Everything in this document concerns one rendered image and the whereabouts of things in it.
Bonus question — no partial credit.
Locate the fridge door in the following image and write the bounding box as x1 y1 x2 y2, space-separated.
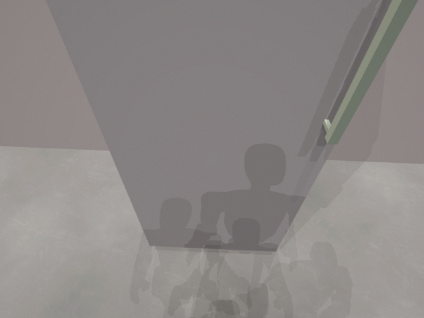
46 0 392 252

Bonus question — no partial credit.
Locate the handle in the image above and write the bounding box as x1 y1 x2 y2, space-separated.
323 0 418 144

